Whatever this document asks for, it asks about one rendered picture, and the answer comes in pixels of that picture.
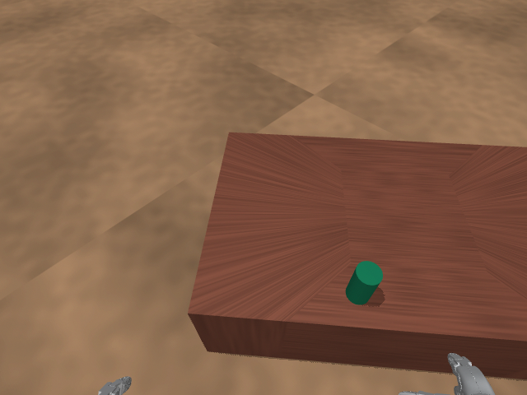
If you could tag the right robot hand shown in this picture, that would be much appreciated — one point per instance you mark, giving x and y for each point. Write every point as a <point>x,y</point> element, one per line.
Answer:
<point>470,378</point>

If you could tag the can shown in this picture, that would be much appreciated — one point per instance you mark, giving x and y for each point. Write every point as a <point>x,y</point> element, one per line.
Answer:
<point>365,279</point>

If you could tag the left robot hand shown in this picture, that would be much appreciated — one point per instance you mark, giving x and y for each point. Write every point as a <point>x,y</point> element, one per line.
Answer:
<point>118,387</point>

